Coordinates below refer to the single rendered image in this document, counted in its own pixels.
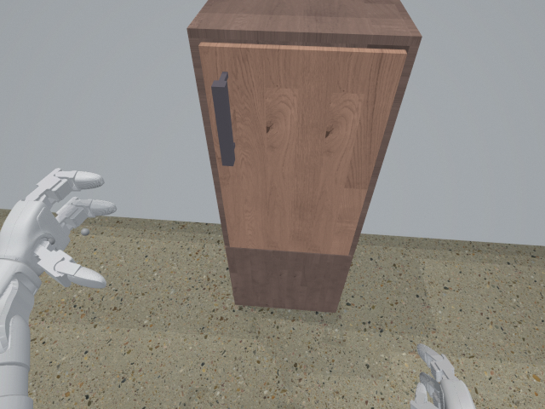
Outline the handle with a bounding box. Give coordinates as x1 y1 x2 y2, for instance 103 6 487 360
211 72 235 166

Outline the left robot hand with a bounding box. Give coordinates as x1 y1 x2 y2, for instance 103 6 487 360
0 168 117 288

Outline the cupboard door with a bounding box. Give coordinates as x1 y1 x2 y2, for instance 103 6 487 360
198 42 407 256

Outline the right robot hand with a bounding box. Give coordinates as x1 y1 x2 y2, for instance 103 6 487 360
410 343 476 409

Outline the left robot forearm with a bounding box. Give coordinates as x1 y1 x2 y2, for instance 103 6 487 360
0 259 42 409

